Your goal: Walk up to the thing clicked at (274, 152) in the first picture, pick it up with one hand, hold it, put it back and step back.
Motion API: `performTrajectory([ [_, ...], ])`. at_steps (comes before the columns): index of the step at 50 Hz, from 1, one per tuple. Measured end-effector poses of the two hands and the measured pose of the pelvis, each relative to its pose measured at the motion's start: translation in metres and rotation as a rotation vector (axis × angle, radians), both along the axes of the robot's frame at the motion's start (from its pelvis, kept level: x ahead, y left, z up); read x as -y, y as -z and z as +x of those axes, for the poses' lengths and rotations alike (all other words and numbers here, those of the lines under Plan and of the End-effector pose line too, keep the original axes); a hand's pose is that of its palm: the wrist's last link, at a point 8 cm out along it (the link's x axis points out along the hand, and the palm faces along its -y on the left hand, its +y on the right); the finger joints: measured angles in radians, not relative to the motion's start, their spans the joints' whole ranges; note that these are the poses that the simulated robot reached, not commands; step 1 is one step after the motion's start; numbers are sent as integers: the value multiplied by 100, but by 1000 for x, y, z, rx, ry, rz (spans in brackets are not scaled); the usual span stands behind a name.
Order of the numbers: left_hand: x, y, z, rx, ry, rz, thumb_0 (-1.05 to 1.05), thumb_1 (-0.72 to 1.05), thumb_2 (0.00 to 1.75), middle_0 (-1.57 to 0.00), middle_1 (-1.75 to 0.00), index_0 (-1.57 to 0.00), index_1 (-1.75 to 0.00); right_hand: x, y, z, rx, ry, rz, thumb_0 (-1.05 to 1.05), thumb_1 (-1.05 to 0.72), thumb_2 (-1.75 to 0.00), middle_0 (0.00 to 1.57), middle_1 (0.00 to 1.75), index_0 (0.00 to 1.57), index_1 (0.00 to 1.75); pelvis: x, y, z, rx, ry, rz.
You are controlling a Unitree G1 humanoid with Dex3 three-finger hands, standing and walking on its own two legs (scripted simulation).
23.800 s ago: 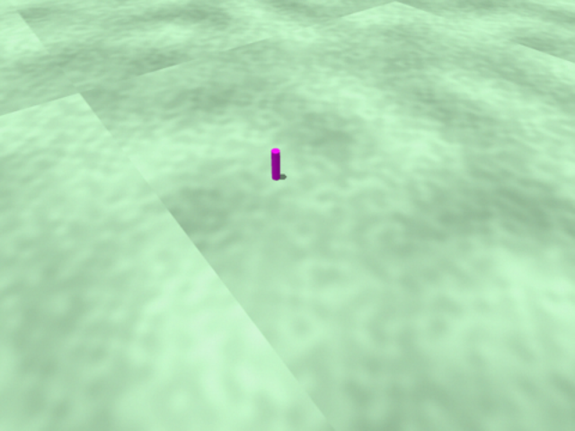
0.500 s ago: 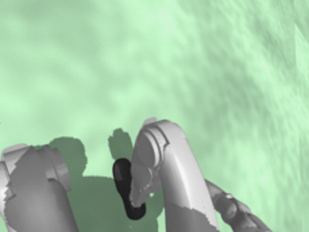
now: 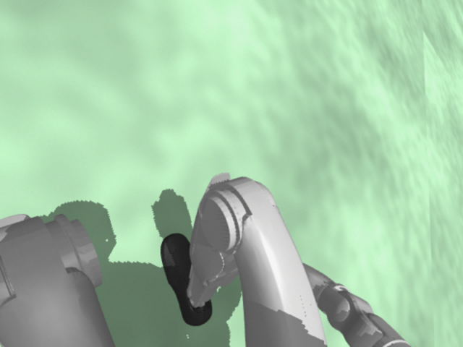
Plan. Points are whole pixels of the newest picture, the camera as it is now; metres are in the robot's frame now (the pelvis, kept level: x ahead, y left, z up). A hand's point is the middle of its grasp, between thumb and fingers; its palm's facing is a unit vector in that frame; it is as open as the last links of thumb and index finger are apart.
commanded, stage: loosen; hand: left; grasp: from the side
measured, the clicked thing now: out of the picture +0.42 +0.29 -0.19
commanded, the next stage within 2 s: open in 0.08 s
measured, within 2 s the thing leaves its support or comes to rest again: neither
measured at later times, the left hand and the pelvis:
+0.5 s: hand out of the picture +0.43 +0.28 -0.18, palm faces +0.34 -0.94 +0.03, open 10.5 cm; pelvis +0.00 +0.00 +0.00, yaw +0 degrees
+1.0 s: hand out of the picture +0.41 +0.34 -0.12, palm faces +0.36 -0.93 -0.04, open 16.5 cm; pelvis +0.00 +0.00 +0.01, yaw +1 degrees
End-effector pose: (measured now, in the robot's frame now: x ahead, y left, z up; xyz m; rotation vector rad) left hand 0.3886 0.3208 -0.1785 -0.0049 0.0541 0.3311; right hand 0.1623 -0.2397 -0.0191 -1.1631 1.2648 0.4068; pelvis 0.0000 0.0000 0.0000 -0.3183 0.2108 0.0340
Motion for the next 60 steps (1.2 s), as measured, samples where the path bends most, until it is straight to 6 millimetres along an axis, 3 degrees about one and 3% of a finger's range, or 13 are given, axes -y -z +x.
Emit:
performTrajectory([
  [6,1,2,-2,12,-15,-14,2,16,105,-103,-106,-96,-110,-1,-1,2,0,-10,-3,0,-90,-90,21,30,21,30,-1,0,0,4,2,-4],
  [14,0,-1,0,29,-13,-16,2,12,82,-100,-95,-95,-95,-4,-3,3,8,-19,-7,0,-91,-89,21,30,21,30,-1,0,-1,10,3,-8],
  [26,-1,-1,-1,26,-13,-23,0,-13,48,-70,-59,-69,-59,-7,-5,1,13,-21,-5,0,-92,-90,21,30,21,30,-3,0,-2,14,5,-14],
  [39,-5,-2,-2,41,-29,-21,-1,-32,28,-37,-29,-36,-29,-8,-5,0,7,-18,-11,0,-91,-90,21,30,21,30,-3,-1,-2,16,5,-16],
  [44,-26,-18,-3,88,-66,13,-1,-37,21,-25,-19,-24,-19,-6,-5,1,14,6,-8,0,-91,-90,21,30,21,30,-2,-2,-1,6,2,-9],
  [50,-59,-60,-14,111,-40,78,-1,-44,15,-17,-12,-17,-12,-2,-4,8,57,74,34,0,-91,-90,21,30,21,30,1,-9,2,-44,-14,11],
  [55,-75,-88,-31,65,-13,75,-1,-49,11,-12,-9,-12,-9,-2,-4,21,122,120,99,0,-91,-90,21,30,21,30,2,-16,2,-89,-29,28],
  [60,-85,-100,-43,-86,11,109,-1,-53,9,-9,-7,-8,-7,-4,-2,33,193,213,163,0,-90,-90,21,30,21,30,3,-23,1,-127,-39,51],
])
